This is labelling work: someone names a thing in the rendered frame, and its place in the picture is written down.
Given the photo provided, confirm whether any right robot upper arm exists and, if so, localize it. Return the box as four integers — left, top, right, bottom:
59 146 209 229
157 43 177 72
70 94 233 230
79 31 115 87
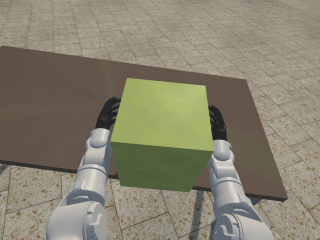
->
213 213 274 240

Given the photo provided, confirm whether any robot left hand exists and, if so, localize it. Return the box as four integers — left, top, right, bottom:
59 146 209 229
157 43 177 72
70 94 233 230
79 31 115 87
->
95 96 121 130

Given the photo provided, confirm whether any left robot forearm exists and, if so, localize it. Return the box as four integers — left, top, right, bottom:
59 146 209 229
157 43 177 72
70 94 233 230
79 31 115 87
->
46 128 113 240

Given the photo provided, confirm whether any carton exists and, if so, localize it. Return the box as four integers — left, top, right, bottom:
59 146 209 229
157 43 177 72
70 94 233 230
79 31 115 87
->
110 78 214 192

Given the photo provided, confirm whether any table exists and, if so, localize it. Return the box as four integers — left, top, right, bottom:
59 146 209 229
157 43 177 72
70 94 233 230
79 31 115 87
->
0 45 289 231

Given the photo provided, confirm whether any robot right hand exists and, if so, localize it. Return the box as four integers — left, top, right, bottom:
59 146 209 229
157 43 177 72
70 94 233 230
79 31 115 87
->
208 105 227 141

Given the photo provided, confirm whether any left robot upper arm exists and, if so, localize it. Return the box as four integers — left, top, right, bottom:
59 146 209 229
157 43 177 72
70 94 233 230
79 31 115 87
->
46 200 109 240

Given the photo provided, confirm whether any right robot forearm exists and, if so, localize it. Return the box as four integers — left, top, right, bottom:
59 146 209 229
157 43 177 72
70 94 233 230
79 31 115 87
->
206 139 274 238

